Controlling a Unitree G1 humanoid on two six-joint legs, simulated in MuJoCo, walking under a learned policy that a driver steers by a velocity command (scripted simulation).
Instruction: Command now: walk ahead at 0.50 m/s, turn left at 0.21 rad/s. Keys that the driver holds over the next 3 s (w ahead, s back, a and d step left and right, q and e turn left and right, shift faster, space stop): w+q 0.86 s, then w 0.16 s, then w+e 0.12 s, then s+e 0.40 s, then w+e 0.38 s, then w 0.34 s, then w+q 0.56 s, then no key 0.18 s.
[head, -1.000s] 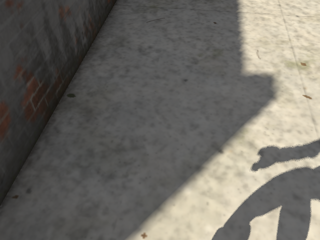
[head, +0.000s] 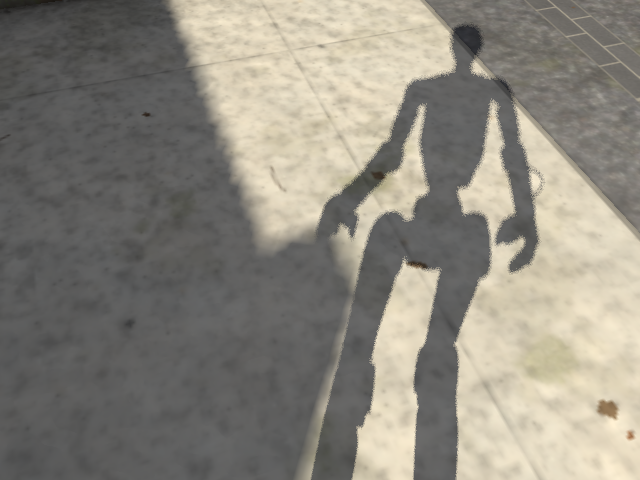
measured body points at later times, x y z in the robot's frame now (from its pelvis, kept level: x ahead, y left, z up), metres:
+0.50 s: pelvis +0.26 -0.02 +0.01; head +0.27 -0.04 +0.46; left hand +0.29 +0.26 -0.09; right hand +0.42 -0.27 -0.12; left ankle +0.20 +0.10 -0.66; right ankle +0.28 -0.11 -0.74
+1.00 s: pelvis +0.49 +0.13 +0.00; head +0.51 +0.16 +0.45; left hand +0.44 +0.41 -0.12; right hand +0.72 -0.04 -0.11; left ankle +0.48 +0.18 -0.74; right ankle +0.55 -0.01 -0.65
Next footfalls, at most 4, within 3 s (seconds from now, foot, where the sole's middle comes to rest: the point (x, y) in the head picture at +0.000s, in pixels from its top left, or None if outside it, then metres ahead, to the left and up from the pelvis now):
0.32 right None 0.32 -0.11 -0.77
0.82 left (223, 467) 0.52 0.20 -0.77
1.34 right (226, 329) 0.85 0.23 -0.77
1.82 left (161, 384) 0.70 0.36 -0.77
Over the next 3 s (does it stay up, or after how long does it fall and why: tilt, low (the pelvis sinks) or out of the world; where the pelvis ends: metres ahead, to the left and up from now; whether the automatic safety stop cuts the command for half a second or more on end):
stays up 1.22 0.30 0.00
